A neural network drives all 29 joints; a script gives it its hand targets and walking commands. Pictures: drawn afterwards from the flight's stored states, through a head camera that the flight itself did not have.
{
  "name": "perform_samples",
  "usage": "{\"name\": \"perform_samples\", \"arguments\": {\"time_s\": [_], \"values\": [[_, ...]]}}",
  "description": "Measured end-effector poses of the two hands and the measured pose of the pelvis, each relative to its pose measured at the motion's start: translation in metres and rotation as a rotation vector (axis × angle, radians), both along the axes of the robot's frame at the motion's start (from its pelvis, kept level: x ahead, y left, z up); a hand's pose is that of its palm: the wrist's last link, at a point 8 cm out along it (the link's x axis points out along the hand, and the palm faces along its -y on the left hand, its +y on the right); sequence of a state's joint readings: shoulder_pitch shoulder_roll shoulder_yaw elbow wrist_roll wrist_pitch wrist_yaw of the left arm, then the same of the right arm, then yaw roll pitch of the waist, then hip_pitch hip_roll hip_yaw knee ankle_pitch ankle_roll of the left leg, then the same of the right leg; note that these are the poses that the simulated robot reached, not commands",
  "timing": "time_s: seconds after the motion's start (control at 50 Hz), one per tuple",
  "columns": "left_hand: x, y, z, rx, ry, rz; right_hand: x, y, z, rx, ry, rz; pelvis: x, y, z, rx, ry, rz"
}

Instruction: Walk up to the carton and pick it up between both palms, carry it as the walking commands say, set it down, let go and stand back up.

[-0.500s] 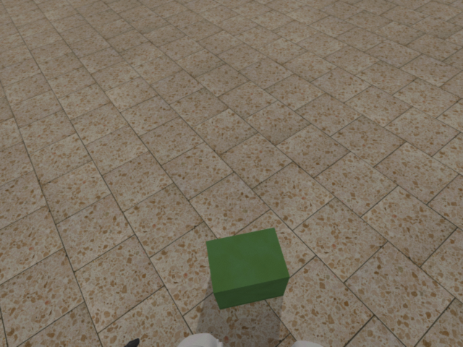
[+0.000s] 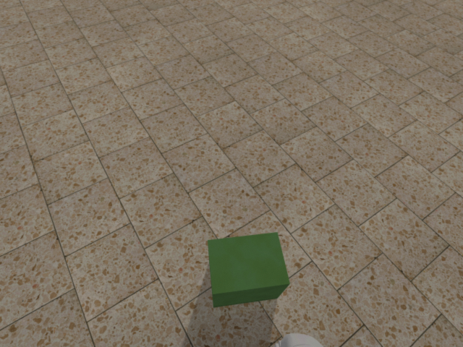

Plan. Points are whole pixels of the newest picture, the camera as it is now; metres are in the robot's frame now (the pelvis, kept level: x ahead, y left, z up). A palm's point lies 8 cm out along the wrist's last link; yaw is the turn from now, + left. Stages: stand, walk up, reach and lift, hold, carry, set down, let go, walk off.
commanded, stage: walk up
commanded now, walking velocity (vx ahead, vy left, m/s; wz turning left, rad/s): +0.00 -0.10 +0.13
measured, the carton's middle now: (244, 271) +0.41 -0.06 -0.65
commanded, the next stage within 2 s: stand in 1.10 s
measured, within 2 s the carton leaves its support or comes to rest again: neither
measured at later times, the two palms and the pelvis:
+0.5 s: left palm out of the picture +0.03 +0.20 -0.15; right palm out of the picture +0.07 -0.28 -0.14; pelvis +0.00 -0.03 -0.01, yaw +3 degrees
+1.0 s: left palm out of the picture +0.00 +0.19 -0.15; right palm out of the picture +0.07 -0.27 -0.14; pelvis -0.01 -0.04 +0.00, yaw +5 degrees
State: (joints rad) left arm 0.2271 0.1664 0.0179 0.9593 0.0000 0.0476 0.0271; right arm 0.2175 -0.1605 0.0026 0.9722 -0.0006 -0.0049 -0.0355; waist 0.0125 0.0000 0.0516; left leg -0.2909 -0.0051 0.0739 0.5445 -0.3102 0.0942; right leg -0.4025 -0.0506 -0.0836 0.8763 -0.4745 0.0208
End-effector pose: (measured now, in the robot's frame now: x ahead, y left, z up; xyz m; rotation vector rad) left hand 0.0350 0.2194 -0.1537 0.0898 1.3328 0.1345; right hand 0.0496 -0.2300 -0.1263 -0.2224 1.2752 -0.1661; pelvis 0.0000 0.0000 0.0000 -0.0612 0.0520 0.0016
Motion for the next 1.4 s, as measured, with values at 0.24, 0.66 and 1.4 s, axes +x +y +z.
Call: {"name": "perform_samples", "arguments": {"time_s": [0.24, 0.66, 1.4], "values": [[0.010, -0.026, 0.004, 0.056, -0.032, 0.003, 0.005, -0.043, -0.014, 0.016, -0.008, 0.019, 0.002, -0.035, -0.007, 0.058, -0.010, 0.005], [-0.013, -0.012, 0.001, 0.013, -0.021, 0.065, 0.015, -0.016, -0.001, 0.010, -0.028, 0.069, -0.004, -0.015, -0.001, 0.026, -0.046, 0.061], [-0.042, -0.034, 0.003, 0.052, 0.013, 0.107, 0.022, -0.036, -0.009, 0.035, -0.063, 0.096, -0.008, -0.041, -0.004, 0.061, -0.074, 0.086]]}}
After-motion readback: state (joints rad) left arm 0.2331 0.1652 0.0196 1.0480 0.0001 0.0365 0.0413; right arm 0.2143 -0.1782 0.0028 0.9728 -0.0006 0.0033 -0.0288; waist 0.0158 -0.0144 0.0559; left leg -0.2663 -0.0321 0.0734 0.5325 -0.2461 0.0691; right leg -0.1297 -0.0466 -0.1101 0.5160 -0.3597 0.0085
